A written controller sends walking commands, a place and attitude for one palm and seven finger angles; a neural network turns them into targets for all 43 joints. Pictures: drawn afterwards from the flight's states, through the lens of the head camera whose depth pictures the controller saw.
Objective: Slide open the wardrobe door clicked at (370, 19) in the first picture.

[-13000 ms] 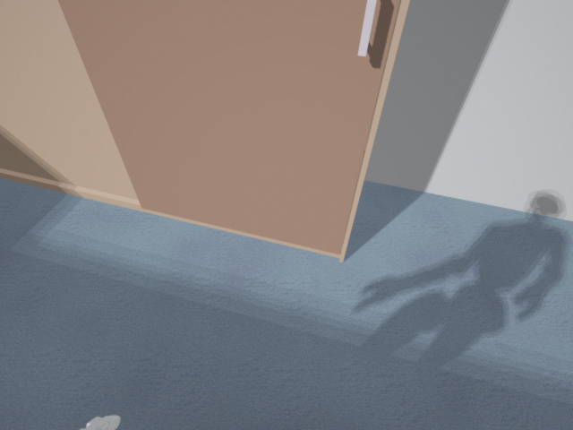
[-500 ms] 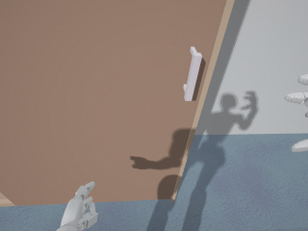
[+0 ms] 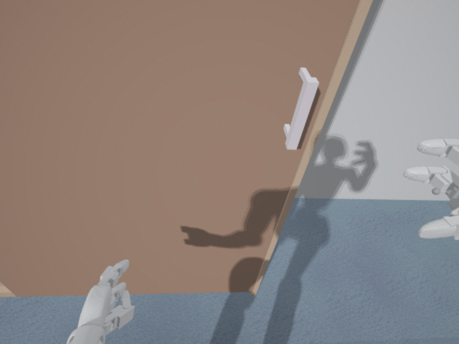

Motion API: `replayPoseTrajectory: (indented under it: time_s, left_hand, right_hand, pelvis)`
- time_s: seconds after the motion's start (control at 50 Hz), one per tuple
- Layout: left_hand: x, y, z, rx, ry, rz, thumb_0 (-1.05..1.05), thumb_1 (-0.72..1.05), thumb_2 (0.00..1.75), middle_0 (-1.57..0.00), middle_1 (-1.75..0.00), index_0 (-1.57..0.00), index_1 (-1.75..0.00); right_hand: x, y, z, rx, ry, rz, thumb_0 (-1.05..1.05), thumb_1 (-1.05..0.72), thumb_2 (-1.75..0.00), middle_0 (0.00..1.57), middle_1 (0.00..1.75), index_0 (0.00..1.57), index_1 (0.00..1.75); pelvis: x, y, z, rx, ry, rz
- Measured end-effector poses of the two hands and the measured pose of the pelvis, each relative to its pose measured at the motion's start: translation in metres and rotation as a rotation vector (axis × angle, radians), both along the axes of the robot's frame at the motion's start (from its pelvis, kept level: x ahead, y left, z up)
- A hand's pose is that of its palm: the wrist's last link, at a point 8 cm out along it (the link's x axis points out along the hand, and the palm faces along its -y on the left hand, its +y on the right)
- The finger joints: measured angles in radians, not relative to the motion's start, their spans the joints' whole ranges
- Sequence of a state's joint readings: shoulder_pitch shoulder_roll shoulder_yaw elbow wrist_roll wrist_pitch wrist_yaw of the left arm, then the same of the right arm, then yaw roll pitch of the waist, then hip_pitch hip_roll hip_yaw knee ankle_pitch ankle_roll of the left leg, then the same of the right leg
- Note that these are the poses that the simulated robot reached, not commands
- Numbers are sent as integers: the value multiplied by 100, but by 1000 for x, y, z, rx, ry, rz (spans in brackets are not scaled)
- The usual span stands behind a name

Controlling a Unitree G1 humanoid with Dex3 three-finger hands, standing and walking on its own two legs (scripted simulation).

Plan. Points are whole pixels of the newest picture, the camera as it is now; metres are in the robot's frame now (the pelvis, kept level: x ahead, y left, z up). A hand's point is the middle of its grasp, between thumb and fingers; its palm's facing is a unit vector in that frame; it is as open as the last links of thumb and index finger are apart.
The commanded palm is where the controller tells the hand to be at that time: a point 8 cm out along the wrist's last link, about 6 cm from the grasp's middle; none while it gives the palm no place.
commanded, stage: move the hooked fingers beside the handle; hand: right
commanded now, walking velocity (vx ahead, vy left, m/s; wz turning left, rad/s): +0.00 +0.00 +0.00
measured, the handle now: (297, 110) +0.48 -0.11 +0.21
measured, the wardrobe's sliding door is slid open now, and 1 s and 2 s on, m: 0.00 0.00 0.00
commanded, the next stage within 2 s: none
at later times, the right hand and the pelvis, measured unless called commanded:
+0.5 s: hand (398, 158) +0.32 -0.22 +0.23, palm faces -0.05 +0.99 -0.09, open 14.0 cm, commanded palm +0.29 -0.28 +0.22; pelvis +0.01 +0.00 +0.00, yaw +1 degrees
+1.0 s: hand (370, 153) +0.36 -0.21 +0.21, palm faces -0.01 +1.00 -0.07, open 14.0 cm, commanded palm +0.33 -0.25 +0.22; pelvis +0.01 +0.00 +0.00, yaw +1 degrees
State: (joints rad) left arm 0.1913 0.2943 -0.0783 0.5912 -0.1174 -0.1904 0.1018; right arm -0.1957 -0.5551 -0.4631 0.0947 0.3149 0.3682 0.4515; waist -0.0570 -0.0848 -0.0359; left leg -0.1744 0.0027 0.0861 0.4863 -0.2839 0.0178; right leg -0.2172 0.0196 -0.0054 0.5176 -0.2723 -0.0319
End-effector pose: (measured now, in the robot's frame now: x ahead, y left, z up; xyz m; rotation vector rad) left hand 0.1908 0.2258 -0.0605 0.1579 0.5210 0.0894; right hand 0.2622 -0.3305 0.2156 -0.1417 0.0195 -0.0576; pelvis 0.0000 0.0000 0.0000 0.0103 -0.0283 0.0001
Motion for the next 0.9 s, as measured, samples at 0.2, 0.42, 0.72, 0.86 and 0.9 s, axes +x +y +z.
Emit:
replayPoseTrajectory:
  time_s: [0.2, 0.42, 0.72, 0.86, 0.9]
  left_hand:
    - [3, -1, 5, -7, -20, 2, 1, 90, 90, -20, -30, -20, -30]
    - [-5, 4, -4, 29, 38, 16, 1, 90, 90, -20, -30, -20, -30]
    - [-16, 8, -10, 2, 79, 55, 1, 90, 90, -20, -30, -20, -30]
    - [-8, 5, -6, 16, 68, 48, 2, 90, 90, -20, -30, -20, -30]
    - [-7, 4, -5, 6, 60, 50, 1, 90, 90, -20, -30, -20, -30]
  right_hand:
    - [-6, 2, 22, 34, -193, 10, -1, 50, -30, 30, 120, 31, 120]
    - [26, 41, 0, 29, -114, 114, -1, 50, -30, 30, 120, 30, 120]
    - [46, 46, -7, 57, -55, 61, -1, 50, -30, 30, 120, 30, 119]
    - [55, 61, 8, 80, -154, 77, -1, 50, -30, 30, 120, 30, 120]
    - [62, 61, 7, 74, -113, 59, -1, 50, -30, 30, 120, 30, 120]
  pelvis:
    - [8, 6, 0, -1, -7, 10]
    - [1, 2, 0, -2, -3, -3]
    - [8, -1, 0, -8, 12, 16]
    - [9, 1, 0, -8, -1, 9]
    - [8, 1, 1, -9, 1, 9]
